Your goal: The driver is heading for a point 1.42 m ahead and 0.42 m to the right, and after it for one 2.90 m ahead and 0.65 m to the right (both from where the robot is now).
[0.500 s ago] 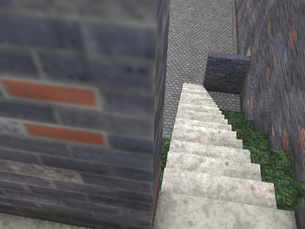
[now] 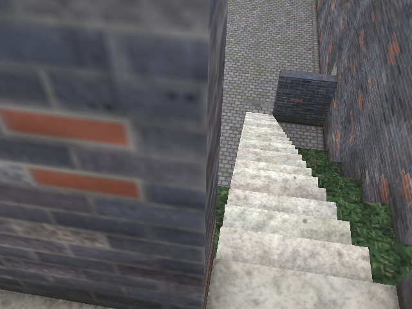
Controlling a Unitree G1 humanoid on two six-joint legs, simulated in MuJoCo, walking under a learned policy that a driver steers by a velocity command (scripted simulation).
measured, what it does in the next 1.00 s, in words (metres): stands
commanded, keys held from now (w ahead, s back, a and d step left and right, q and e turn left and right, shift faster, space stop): w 1.00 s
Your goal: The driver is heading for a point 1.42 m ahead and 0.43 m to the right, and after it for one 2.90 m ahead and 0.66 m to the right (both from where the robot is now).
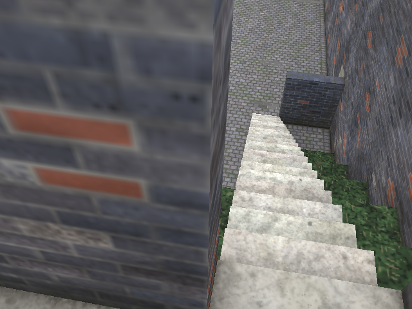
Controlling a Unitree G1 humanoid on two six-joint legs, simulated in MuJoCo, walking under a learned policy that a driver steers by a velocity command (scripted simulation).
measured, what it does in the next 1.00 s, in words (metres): stands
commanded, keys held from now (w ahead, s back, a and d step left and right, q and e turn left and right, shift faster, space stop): w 1.00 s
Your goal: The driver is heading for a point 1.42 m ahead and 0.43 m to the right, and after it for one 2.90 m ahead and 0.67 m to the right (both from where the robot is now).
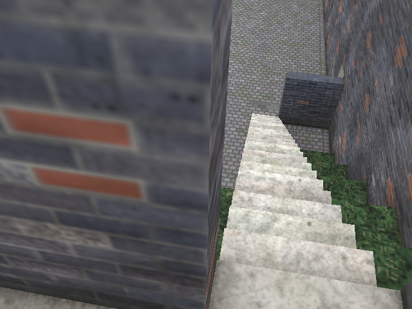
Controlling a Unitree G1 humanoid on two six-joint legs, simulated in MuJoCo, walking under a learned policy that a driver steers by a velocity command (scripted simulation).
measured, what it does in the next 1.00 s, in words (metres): stands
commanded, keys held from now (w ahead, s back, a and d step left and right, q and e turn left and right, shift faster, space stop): w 1.00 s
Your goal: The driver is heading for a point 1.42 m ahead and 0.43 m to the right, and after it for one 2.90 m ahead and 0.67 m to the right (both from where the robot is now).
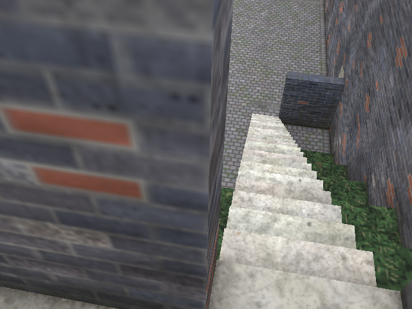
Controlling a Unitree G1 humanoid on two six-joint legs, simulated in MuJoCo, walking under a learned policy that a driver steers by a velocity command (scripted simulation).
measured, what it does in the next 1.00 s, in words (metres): stands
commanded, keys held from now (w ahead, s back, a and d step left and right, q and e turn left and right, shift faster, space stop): w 1.00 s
